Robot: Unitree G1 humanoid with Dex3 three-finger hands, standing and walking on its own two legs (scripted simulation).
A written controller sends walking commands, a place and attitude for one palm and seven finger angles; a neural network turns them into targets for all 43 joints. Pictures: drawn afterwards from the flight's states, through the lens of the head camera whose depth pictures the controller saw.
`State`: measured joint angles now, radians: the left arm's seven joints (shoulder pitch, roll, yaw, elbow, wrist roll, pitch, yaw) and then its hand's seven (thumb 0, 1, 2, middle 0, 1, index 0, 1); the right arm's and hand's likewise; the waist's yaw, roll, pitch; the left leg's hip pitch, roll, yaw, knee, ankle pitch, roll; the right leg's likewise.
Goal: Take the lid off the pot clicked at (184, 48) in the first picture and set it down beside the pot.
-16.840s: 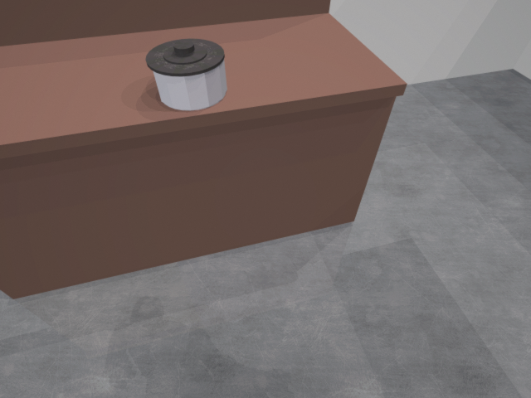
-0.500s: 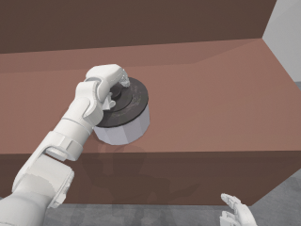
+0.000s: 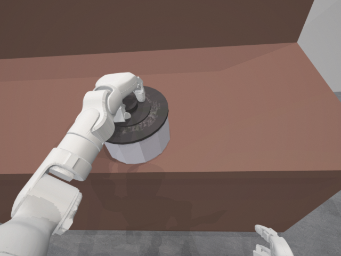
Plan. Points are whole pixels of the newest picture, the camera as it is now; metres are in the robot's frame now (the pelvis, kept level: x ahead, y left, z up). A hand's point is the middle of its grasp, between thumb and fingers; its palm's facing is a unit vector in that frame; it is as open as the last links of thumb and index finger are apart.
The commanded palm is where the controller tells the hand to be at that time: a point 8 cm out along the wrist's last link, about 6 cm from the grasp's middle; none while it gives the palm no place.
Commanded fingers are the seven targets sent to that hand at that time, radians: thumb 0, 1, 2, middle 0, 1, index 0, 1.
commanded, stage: close the fingers and squeeze the knob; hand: left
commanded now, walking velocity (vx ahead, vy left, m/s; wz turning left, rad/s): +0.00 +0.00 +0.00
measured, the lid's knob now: (127, 105) +0.46 +0.12 +0.11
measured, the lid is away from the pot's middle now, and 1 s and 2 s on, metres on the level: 0.00 0.00 0.01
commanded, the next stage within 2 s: lift the lid straight up in 0.90 s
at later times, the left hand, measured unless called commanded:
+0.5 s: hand (122, 106) +0.43 +0.13 +0.13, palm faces -0.29 -0.07 -0.96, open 8.2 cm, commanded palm +0.41 +0.13 +0.20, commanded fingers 0.00 0.31 1.01 -0.72 -0.91 -0.75 -0.93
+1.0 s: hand (122, 107) +0.43 +0.13 +0.13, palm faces -0.27 -0.07 -0.96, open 8.2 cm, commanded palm +0.41 +0.13 +0.20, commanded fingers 0.00 0.52 1.11 -0.82 -0.94 -0.85 -0.96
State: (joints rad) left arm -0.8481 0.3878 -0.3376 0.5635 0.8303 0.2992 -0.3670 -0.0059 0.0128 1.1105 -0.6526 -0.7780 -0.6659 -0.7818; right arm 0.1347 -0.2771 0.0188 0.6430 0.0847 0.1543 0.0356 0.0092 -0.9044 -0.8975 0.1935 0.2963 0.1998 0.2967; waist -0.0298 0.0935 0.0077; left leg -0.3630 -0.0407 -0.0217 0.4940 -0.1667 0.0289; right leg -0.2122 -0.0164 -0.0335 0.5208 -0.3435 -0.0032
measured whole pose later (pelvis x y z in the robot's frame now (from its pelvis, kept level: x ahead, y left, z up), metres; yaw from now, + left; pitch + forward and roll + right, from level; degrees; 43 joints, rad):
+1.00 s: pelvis +0.00 +0.00 +0.00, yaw +0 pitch +2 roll +0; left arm -0.82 0.39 -0.35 0.52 0.83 0.32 -0.35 -0.01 0.12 0.94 -0.62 -0.84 -0.65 -0.86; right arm 0.12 -0.27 0.02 0.63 0.08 0.15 0.05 0.01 -0.90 -0.90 0.19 0.30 0.20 0.30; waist -0.02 0.10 0.01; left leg -0.36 -0.04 -0.02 0.49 -0.17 0.03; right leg -0.21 -0.02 -0.03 0.52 -0.34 0.00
